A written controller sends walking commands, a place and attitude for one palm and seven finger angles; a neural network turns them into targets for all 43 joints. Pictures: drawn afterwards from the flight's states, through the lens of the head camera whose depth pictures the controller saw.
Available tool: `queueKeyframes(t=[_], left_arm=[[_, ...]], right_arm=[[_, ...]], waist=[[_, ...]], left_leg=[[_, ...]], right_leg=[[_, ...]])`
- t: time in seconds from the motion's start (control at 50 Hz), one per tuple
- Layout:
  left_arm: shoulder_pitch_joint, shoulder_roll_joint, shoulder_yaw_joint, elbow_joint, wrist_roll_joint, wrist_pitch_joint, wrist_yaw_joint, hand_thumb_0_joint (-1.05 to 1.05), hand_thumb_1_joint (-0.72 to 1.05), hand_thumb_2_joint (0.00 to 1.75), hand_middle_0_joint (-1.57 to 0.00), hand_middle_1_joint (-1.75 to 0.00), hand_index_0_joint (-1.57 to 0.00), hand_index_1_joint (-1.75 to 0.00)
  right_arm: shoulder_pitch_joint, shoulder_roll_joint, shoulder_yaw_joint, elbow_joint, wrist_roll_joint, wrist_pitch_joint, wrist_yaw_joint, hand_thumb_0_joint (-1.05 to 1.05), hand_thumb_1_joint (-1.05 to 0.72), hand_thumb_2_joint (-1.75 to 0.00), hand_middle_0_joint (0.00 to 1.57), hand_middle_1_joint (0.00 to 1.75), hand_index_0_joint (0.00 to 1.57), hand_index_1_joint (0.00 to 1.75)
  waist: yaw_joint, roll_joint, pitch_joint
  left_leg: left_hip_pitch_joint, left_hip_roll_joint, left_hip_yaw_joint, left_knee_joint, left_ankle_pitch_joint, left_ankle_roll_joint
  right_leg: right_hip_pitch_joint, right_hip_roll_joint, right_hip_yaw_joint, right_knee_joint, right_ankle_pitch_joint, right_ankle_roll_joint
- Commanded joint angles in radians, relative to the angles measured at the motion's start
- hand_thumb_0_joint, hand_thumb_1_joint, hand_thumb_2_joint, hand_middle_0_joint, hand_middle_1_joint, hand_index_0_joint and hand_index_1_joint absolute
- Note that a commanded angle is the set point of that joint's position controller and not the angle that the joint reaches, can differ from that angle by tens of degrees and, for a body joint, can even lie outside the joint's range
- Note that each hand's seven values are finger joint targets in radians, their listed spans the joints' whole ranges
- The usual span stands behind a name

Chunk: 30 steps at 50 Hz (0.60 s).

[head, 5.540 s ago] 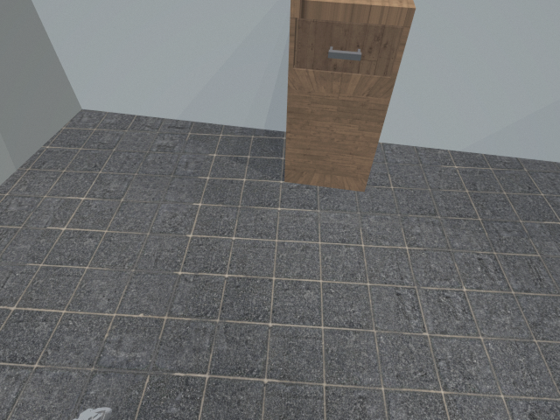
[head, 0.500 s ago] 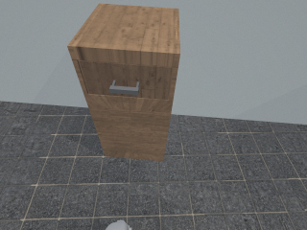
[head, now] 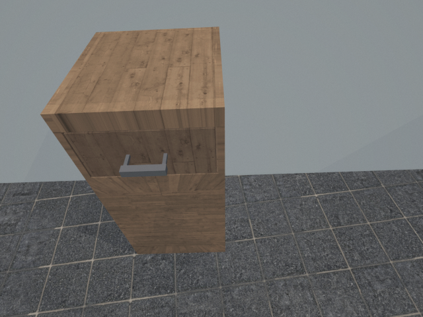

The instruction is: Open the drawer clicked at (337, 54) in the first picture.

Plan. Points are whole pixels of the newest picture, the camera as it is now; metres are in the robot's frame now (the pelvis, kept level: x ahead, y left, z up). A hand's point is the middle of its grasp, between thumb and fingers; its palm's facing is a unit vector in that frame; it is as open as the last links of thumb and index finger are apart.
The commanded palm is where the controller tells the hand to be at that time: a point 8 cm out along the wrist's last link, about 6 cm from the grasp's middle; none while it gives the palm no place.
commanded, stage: come to a stop and stand still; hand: left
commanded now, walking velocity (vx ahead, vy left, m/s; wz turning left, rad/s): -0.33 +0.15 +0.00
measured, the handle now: (145, 164) +0.49 +0.20 -0.04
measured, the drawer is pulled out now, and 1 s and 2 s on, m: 0.00 0.00 0.00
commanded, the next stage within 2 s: look again from close up in 1.06 s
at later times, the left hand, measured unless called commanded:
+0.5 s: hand out of the picture +0.00 +0.25 -0.17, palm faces +0.08 -0.97 -0.23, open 7.4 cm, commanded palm none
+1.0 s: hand out of the picture -0.07 +0.18 -0.17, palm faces +0.01 -0.99 -0.17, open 7.3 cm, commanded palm none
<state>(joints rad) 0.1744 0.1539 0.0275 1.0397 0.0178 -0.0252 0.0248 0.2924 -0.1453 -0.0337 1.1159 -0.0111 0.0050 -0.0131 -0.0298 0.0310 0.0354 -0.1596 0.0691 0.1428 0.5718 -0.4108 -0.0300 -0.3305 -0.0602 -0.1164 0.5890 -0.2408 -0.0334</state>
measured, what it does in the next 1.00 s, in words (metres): steps on the spot: left foot, then right foot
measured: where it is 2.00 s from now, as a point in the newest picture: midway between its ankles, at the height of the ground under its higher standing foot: outside the picture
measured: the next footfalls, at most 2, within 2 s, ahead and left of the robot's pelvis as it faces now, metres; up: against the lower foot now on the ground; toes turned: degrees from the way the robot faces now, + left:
left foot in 0.32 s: +0.01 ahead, +0.15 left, +0.00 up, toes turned +0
right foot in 0.64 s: -0.03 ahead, -0.05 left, +0.00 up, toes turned +4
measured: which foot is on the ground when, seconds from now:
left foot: up 0.00-0.30, down 0.32-1.00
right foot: down 0.00-0.34, up 0.36-0.62, down 0.64-1.00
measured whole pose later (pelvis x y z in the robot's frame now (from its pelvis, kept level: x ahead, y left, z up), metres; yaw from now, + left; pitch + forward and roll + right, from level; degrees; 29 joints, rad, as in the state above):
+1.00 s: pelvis -0.06 +0.03 +0.01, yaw -1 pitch -2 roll +0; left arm 0.30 0.12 -0.01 1.14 0.01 0.01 0.04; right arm 0.32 -0.14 0.00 1.17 -0.01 0.02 -0.02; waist -0.01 0.00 0.02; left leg -0.20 0.04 0.09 0.39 -0.16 -0.01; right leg -0.13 0.01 -0.04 0.42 -0.26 -0.03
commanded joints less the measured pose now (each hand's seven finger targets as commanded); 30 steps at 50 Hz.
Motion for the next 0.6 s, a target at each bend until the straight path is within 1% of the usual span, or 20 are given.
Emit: queueKeyframes(t=[0.0,0.04,0.08,0.12,0.16,0.22,0.24,0.26,0.28,0.3,0.32,0.34,0.36,0.38,0.42,0.44,0.52,0.54,0.56,0.58], left_arm=[[0.139,0.198,0.046,-0.013,0.003,0.013,0.028,0.0,0.9,0.9,-0.2,-0.3,-0.2,-0.3],[0.104,0.204,0.062,-0.037,0.008,0.026,0.038,0.0,0.9,0.9,-0.2,-0.3,-0.2,-0.3],[0.056,0.203,0.068,-0.067,0.013,0.033,0.038,0.0,0.9,0.9,-0.2,-0.3,-0.2,-0.3],[0.022,0.201,0.067,-0.09,0.013,0.037,0.034,0.0,0.9,0.9,-0.2,-0.3,-0.2,-0.3],[-0.002,0.206,0.07,-0.103,0.017,0.04,0.032,0.0,0.9,0.9,-0.2,-0.3,-0.2,-0.3],[-0.005,0.211,0.068,-0.103,0.017,0.046,0.024,0.0,0.9,0.9,-0.2,-0.3,-0.2,-0.3],[-0.008,0.208,0.067,-0.102,0.015,0.049,0.022,0.0,0.9,0.9,-0.2,-0.3,-0.2,-0.3],[-0.025,0.203,0.066,-0.105,0.008,0.054,0.02,0.0,0.9,0.9,-0.2,-0.3,-0.2,-0.3],[-0.004,0.168,0.056,-0.111,0.001,0.059,0.014,0.0,0.9,0.9,-0.2,-0.3,-0.2,-0.3],[0.025,0.111,0.047,-0.122,-0.006,0.066,0.008,0.0,0.9,0.9,-0.2,-0.3,-0.2,-0.3],[0.003,0.107,0.042,-0.133,-0.004,0.069,0.006,0.0,0.9,0.9,-0.2,-0.3,-0.2,-0.3],[0.002,0.115,0.045,-0.122,0.004,0.082,0.011,0.0,0.9,0.9,-0.2,-0.3,-0.2,-0.3],[0.014,0.135,0.051,-0.099,0.006,0.085,0.006,0.0,0.9,0.9,-0.2,-0.3,-0.2,-0.3],[0.052,0.132,0.051,-0.077,0.006,0.08,0.001,0.0,0.9,0.9,-0.2,-0.3,-0.2,-0.3],[0.095,0.121,0.04,-0.045,0.002,0.069,-0.002,0.0,0.9,0.9,-0.2,-0.3,-0.2,-0.3],[0.097,0.118,0.033,-0.037,0.001,0.065,-0.002,0.0,0.9,0.9,-0.2,-0.3,-0.2,-0.3],[0.069,0.085,0.005,-0.03,-0.003,0.056,0.003,0.0,0.9,0.9,-0.2,-0.3,-0.2,-0.3],[0.08,0.086,0.002,-0.018,-0.004,0.05,0.004,0.0,0.9,0.9,-0.2,-0.3,-0.2,-0.3],[0.113,0.083,0.0,0.002,-0.006,0.046,0.007,0.0,0.9,0.9,-0.2,-0.3,-0.2,-0.3],[0.151,0.086,-0.003,0.023,-0.006,0.039,0.01,0.0,0.9,0.9,-0.2,-0.3,-0.2,-0.3]], right_arm=[[0.02,-0.075,-0.031,-0.061,0.01,0.021,-0.021,0.0,-0.9,-0.9,0.2,0.3,0.2,0.3],[-0.013,-0.083,-0.036,-0.081,0.012,0.03,-0.02,0.0,-0.9,-0.9,0.2,0.3,0.2,0.3],[-0.039,-0.074,-0.04,-0.101,0.007,0.042,-0.014,0.0,-0.9,-0.9,0.2,0.3,0.2,0.3],[-0.038,-0.072,-0.041,-0.114,0.005,0.05,-0.009,0.0,-0.9,-0.9,0.2,0.3,0.2,0.3],[-0.025,-0.072,-0.039,-0.122,0.006,0.048,-0.005,0.0,-0.9,-0.9,0.2,0.3,0.2,0.3],[-0.005,-0.076,-0.034,-0.128,0.004,0.037,-0.004,0.0,-0.9,-0.9,0.2,0.3,0.2,0.3],[0.023,-0.075,-0.032,-0.122,0.003,0.032,-0.005,0.0,-0.9,-0.9,0.2,0.3,0.2,0.3],[0.061,-0.084,-0.031,-0.111,0.001,0.025,-0.003,0.0,-0.9,-0.9,0.2,0.3,0.2,0.3],[0.061,-0.118,-0.032,-0.115,-0.004,0.016,-0.002,0.0,-0.9,-0.9,0.2,0.3,0.2,0.3],[0.017,-0.195,-0.043,-0.145,-0.015,0.009,-0.001,0.0,-0.9,-0.9,0.2,0.3,0.2,0.3],[-0.053,-0.235,-0.042,-0.185,-0.02,0.015,-0.002,0.0,-0.9,-0.9,0.2,0.3,0.2,0.3],[-0.106,-0.225,-0.039,-0.192,-0.022,0.009,-0.011,0.0,-0.9,-0.9,0.2,0.3,0.2,0.3],[-0.139,-0.199,-0.028,-0.19,-0.021,0.01,-0.02,0.0,-0.9,-0.9,0.2,0.3,0.2,0.3],[-0.16,-0.18,-0.02,-0.19,-0.019,0.008,-0.023,0.0,-0.9,-0.9,0.2,0.3,0.2,0.3],[-0.14,-0.17,-0.013,-0.176,-0.01,-0.001,-0.024,0.0,-0.9,-0.9,0.2,0.3,0.2,0.3],[-0.125,-0.165,-0.013,-0.168,-0.006,-0.005,-0.025,0.0,-0.9,-0.9,0.2,0.3,0.2,0.3],[-0.043,-0.167,-0.019,-0.113,-0.005,-0.006,-0.025,0.0,-0.9,-0.9,0.2,0.3,0.2,0.3],[-0.033,-0.168,-0.02,-0.1,-0.003,-0.008,-0.023,0.0,-0.9,-0.9,0.2,0.3,0.2,0.3],[-0.029,-0.165,-0.019,-0.091,0.0,-0.008,-0.022,0.0,-0.9,-0.9,0.2,0.3,0.2,0.3],[-0.033,-0.157,-0.016,-0.085,0.006,-0.01,-0.021,0.0,-0.9,-0.9,0.2,0.3,0.2,0.3]], waist=[[0.07,-0.238,-0.094],[0.076,-0.143,-0.118],[0.067,-0.137,-0.116],[0.055,-0.178,-0.125],[0.045,-0.214,-0.134],[0.031,-0.225,-0.135],[0.017,-0.217,-0.14],[-0.007,-0.199,-0.126],[0.0,-0.078,-0.111],[0.016,0.189,-0.069],[0.019,0.237,-0.005],[0.032,0.282,0.018],[0.048,0.227,0.041],[0.069,0.171,0.037],[0.067,0.121,-0.009],[0.06,0.091,-0.019],[0.015,0.094,-0.037],[0.017,0.098,-0.045],[0.029,0.081,-0.06],[0.042,0.048,-0.064]], left_leg=[[-0.222,-0.032,-0.097,0.355,-0.19,0.002],[-0.273,-0.044,-0.146,0.459,-0.182,0.0],[-0.258,-0.051,-0.154,0.451,-0.147,-0.01],[-0.233,-0.059,-0.142,0.408,-0.1,-0.015],[-0.198,-0.051,-0.133,0.324,-0.078,-0.013],[-0.129,-0.056,-0.095,0.131,0.003,-0.007],[-0.062,-0.055,-0.085,0.026,0.078,-0.004],[0.023,-0.048,-0.073,-0.094,0.189,0.0],[0.071,0.001,-0.125,-0.186,0.216,0.015],[0.008,0.199,-0.366,-0.299,0.257,0.087],[-0.177,0.295,-0.456,-0.376,0.221,0.171],[-0.248,0.281,-0.445,-0.407,0.191,0.181],[-0.246,0.225,-0.373,-0.397,0.176,0.168],[-0.201,0.187,-0.314,-0.368,0.213,0.166],[-0.07,0.149,-0.248,-0.336,0.318,0.165],[-0.024,0.155,-0.237,-0.326,0.378,0.17],[0.082,0.179,-0.275,-0.308,0.457,0.196],[0.103,0.176,-0.267,-0.288,0.517,0.191],[0.083,0.165,-0.259,-0.265,0.517,0.176],[0.05,0.137,-0.238,-0.235,0.475,0.145]], right_leg=[[0.284,-0.333,0.272,-0.156,1.073,-0.183],[0.31,-0.347,0.255,-0.153,1.01,-0.201],[0.252,-0.322,0.217,-0.172,0.896,-0.18],[0.219,-0.29,0.188,-0.191,0.791,-0.164],[0.196,-0.277,0.18,-0.201,0.679,-0.156],[0.167,-0.236,0.185,-0.201,0.482,-0.13],[0.13,-0.221,0.177,-0.183,0.379,-0.104],[0.058,-0.2,0.161,-0.16,0.242,-0.065],[-0.012,-0.136,0.131,-0.084,0.099,-0.023],[-0.114,-0.021,0.053,0.043,-0.145,0.035],[-0.078,0.025,0.068,0.196,-0.274,0.046],[-0.059,0.022,0.141,0.304,-0.293,0.043],[-0.06,0.029,0.173,0.38,-0.231,0.038],[-0.083,0.035,0.167,0.421,-0.191,0.041],[-0.101,0.032,0.146,0.401,-0.164,0.055],[-0.102,0.022,0.136,0.359,-0.165,0.063],[-0.015,0.007,0.096,0.084,-0.21,0.068],[0.009,0.009,0.09,0.006,-0.179,0.067],[0.075,0.01,0.087,-0.084,-0.108,0.065],[0.147,0.003,0.091,-0.204,0.001,0.062]])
